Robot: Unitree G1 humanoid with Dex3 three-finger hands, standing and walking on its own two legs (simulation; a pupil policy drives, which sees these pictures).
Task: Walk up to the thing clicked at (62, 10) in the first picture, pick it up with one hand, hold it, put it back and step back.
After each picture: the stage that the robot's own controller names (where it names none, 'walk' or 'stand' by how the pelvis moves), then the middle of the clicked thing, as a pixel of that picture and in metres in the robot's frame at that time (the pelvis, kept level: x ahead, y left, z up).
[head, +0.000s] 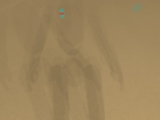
stand; (61, 13) +2.06 +0.27 -0.72
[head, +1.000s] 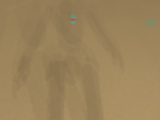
walk; (73, 19) +1.91 +0.13 -0.70
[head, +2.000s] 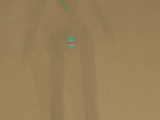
walk; (70, 42) +1.29 +0.09 -0.70
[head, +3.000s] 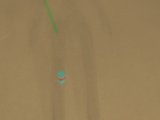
walk; (61, 77) +0.85 +0.15 -0.71
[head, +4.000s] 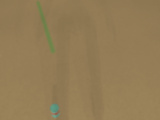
walk; (55, 110) +0.56 +0.19 -0.71
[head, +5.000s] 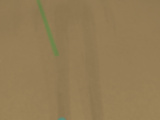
stand; out of the picture +0.39 +0.15 -0.70
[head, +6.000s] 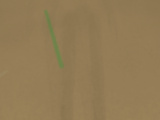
stand; out of the picture +0.36 +0.15 -0.72
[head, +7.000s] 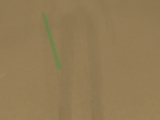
stand; out of the picture +0.37 +0.16 -0.73
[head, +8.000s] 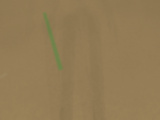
stand; out of the picture +0.36 +0.16 -0.73
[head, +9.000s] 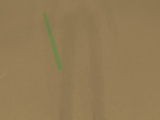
stand; out of the picture +0.35 +0.16 -0.73
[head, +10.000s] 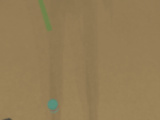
go down; (53, 106) +0.40 +0.15 -0.60
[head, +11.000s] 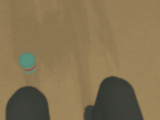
go down; (28, 63) +0.46 +0.18 -0.31
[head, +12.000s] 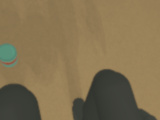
close in; (8, 56) +0.45 +0.19 -0.28
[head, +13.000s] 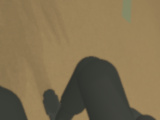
close; out of the picture +0.44 +0.23 -0.24
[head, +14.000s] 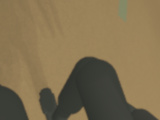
lift; out of the picture +0.43 +0.23 -0.25
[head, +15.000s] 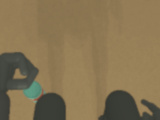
lift; (35, 92) +0.32 +0.20 -0.23
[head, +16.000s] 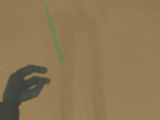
go down; out of the picture +0.24 +0.08 -0.70
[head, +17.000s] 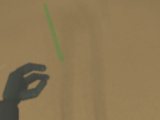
go down; out of the picture +0.25 +0.10 -0.70
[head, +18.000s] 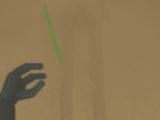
crouch; out of the picture +0.26 +0.09 -0.71
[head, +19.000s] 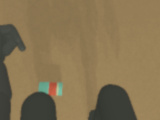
crouch; (50, 88) +0.36 +0.10 -0.40
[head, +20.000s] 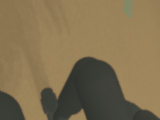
lower; out of the picture +0.36 +0.16 -0.27
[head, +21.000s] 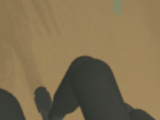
lower; out of the picture +0.38 +0.17 -0.27
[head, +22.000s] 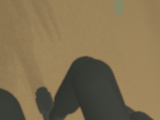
lower; out of the picture +0.38 +0.17 -0.27
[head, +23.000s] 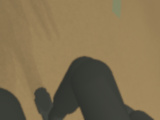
lower; out of the picture +0.39 +0.17 -0.27
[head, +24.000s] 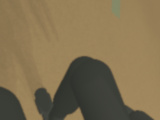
loosen; out of the picture +0.39 +0.17 -0.27
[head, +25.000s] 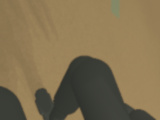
open; out of the picture +0.39 +0.17 -0.26
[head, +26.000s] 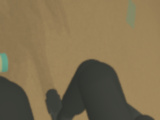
stand; out of the picture +0.39 +0.15 -0.28
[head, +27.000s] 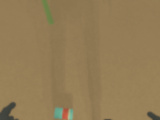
stand; (63, 113) +0.33 +0.08 -0.59
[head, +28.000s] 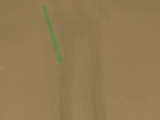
stand; out of the picture +0.31 +0.08 -0.69
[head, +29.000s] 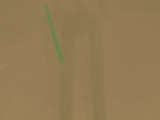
stand; out of the picture +0.30 +0.08 -0.69
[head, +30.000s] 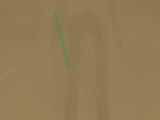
stand; out of the picture +0.32 +0.07 -0.75
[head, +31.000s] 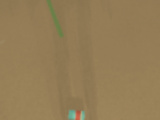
walk; (76, 115) +0.37 +0.01 -0.73
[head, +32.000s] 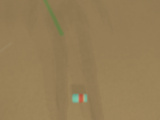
walk; (79, 98) +0.59 +0.06 -0.73
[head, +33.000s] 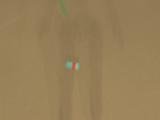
walk; (72, 65) +0.93 +0.07 -0.72
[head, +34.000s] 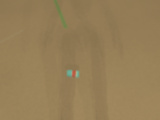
stand; (73, 73) +0.96 +0.09 -0.73
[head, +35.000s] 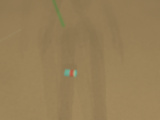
stand; (70, 73) +0.96 +0.11 -0.75
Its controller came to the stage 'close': yes
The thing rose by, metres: 0.25
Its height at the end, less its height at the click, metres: -0.02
